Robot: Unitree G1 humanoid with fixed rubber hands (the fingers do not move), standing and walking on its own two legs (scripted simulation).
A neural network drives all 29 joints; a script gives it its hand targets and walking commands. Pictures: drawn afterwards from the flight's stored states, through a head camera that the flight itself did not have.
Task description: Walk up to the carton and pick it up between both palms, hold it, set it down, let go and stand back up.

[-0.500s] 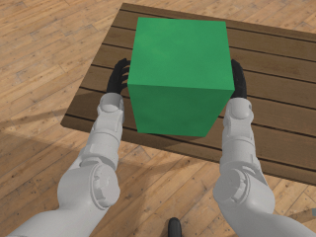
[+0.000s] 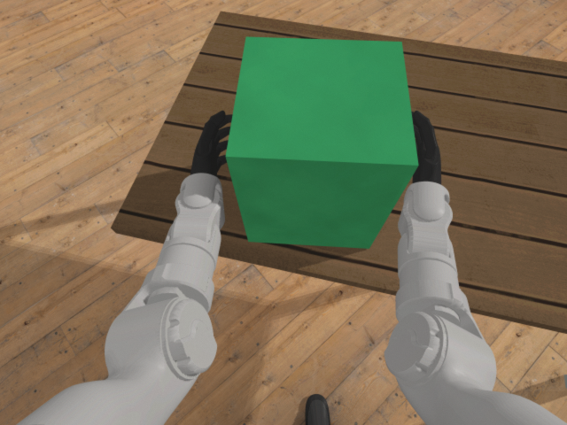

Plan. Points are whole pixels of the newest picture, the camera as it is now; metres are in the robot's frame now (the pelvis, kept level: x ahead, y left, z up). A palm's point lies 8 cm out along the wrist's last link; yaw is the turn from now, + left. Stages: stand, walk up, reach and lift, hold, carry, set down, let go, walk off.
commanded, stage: reach and lift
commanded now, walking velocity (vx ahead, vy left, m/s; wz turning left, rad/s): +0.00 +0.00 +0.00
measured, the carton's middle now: (314, 155) +0.48 -0.10 +0.02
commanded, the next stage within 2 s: none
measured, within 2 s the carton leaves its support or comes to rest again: leaves its support in 0.92 s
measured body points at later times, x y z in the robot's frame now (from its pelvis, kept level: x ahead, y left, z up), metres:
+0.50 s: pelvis -0.01 +0.00 +0.00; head +0.08 -0.01 +0.44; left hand +0.45 +0.10 +0.05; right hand +0.42 -0.20 +0.05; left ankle -0.07 +0.12 -0.75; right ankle +0.00 -0.11 -0.75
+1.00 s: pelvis +0.00 +0.01 +0.00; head +0.06 +0.00 +0.45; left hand +0.43 +0.11 +0.06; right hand +0.40 -0.18 +0.06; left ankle -0.07 +0.12 -0.75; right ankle +0.00 -0.11 -0.75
